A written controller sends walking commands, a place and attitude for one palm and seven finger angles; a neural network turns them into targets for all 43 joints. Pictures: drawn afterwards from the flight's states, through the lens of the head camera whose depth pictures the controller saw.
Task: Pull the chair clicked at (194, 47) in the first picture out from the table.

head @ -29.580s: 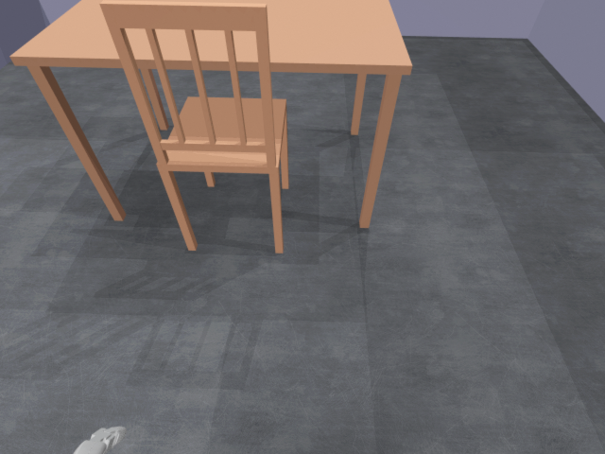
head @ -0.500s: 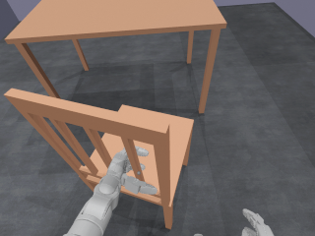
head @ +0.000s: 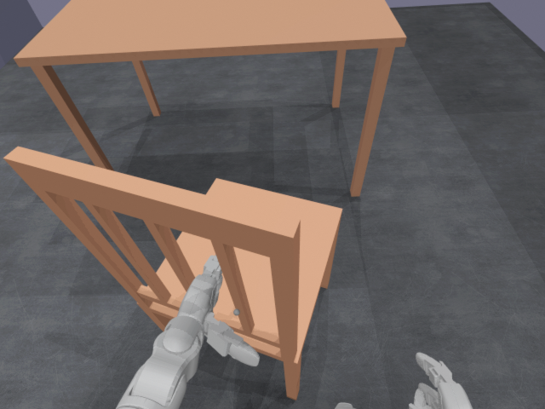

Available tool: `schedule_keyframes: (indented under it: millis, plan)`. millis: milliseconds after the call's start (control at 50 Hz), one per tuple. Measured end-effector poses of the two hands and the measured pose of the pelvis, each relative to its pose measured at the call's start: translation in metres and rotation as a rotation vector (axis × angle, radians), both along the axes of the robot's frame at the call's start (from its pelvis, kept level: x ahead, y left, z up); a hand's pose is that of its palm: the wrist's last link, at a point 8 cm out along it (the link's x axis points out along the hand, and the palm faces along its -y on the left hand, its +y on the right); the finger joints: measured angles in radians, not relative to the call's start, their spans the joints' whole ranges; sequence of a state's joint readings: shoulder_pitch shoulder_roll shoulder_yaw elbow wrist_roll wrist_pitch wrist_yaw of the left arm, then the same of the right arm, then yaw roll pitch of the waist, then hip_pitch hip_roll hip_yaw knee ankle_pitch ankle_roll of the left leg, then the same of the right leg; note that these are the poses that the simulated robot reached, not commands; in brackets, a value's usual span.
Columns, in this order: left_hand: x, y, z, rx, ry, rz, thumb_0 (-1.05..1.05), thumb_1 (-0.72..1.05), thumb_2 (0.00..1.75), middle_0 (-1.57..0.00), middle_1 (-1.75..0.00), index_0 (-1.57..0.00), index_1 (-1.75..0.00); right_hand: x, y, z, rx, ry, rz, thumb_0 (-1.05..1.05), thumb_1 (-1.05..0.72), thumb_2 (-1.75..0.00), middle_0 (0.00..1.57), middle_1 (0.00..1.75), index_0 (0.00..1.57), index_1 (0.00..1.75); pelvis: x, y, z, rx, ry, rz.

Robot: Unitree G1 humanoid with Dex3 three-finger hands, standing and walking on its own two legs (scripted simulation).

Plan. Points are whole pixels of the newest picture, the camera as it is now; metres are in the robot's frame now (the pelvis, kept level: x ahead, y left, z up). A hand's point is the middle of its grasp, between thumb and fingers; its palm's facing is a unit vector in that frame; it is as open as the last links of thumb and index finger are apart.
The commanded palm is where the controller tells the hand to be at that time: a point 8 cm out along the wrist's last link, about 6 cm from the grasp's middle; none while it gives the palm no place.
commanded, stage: draw the fingers out of the gap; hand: left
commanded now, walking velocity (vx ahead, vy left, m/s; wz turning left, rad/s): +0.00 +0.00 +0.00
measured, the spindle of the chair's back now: (185, 274) +0.34 +0.16 -0.02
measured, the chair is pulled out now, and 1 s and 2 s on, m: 0.63 0.63 0.63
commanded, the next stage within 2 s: draw the hand back to the body in 0.70 s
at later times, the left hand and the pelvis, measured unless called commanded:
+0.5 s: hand (225, 373) +0.19 +0.07 -0.02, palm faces -0.20 -0.97 -0.15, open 17.5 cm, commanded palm +0.17 +0.12 +0.00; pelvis +0.00 +0.01 -0.01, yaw +1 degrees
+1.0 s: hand (197, 376) +0.17 +0.10 +0.04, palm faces +0.03 -1.00 +0.04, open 17.5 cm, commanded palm +0.12 +0.15 +0.03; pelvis -0.01 +0.01 -0.04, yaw +1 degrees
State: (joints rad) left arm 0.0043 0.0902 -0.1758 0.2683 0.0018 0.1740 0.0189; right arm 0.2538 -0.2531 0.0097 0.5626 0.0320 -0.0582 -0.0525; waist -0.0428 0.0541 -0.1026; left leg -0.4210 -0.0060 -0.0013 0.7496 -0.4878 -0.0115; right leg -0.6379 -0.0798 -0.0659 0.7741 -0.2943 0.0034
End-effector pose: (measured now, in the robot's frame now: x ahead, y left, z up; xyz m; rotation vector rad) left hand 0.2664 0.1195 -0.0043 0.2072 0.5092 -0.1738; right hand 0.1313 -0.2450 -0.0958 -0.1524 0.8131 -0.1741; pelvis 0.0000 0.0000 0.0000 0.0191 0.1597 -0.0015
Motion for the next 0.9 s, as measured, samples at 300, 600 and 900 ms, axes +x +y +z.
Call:
schedule_keyframes:
  millis: [300, 600, 900]
  plan:
    - [-0.066, 0.012, -0.002, -0.001, 0.013, 0.016, -0.01, -0.54, 0.20, -0.01, 0.00, 0.00, 0.00, 0.031, 0.015, 0.011, -0.006, -0.125, 0.053, 0.01, -0.91, -0.90, 0.20, 0.30, 0.20, 0.30, 0.005, 0.005, -0.008, -0.011, 0.000, 0.021]
    - [-0.106, 0.011, 0.005, -0.011, 0.003, 0.029, -0.01, -0.54, 0.20, -0.01, 0.00, 0.00, 0.00, 0.037, 0.033, 0.018, 0.011, -0.204, 0.080, 0.01, -0.91, -0.90, 0.20, 0.30, 0.20, 0.30, -0.001, 0.010, -0.016, -0.012, -0.005, 0.020]
    - [-0.129, 0.015, 0.015, -0.140, -0.072, 0.110, -0.01, -0.54, 0.20, -0.01, 0.00, -0.01, 0.00, 0.029, 0.031, 0.015, -0.022, -0.235, 0.066, 0.01, -0.91, -0.90, 0.20, 0.30, 0.20, 0.30, -0.008, 0.013, -0.027, -0.018, 0.018, 0.022]
